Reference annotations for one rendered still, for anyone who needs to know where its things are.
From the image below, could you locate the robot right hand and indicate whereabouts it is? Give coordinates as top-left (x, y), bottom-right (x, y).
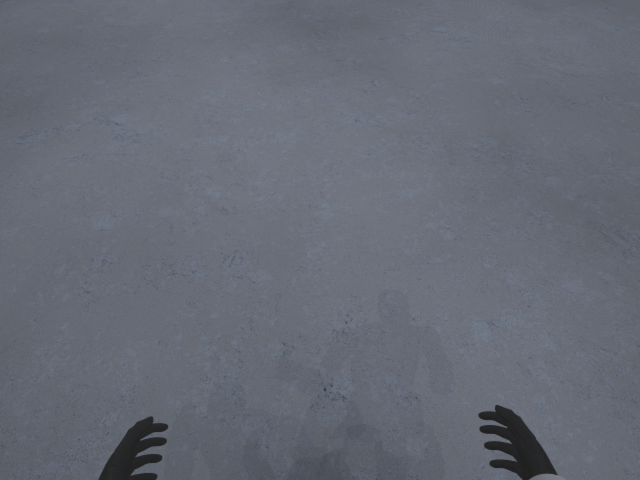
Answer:
top-left (478, 405), bottom-right (558, 480)

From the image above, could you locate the robot left hand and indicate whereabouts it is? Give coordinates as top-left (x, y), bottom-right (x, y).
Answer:
top-left (98, 416), bottom-right (168, 480)

